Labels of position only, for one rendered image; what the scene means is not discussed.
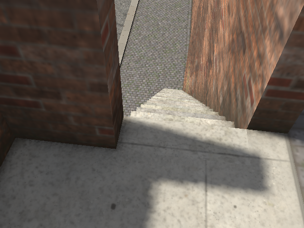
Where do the stairs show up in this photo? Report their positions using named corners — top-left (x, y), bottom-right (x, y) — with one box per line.
top-left (130, 88), bottom-right (235, 128)

